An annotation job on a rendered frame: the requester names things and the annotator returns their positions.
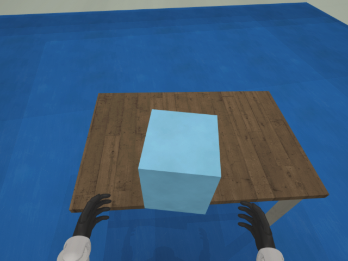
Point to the robot left forearm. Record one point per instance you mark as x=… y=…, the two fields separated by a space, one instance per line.
x=76 y=248

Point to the table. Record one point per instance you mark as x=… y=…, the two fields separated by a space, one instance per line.
x=260 y=157

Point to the right robot hand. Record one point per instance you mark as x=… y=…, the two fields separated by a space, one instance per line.
x=259 y=227

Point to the left robot hand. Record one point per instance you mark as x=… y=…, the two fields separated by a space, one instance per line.
x=88 y=219

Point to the carton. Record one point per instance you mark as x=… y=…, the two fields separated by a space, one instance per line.
x=180 y=167

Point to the robot right forearm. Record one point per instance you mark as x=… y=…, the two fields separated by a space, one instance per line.
x=269 y=254

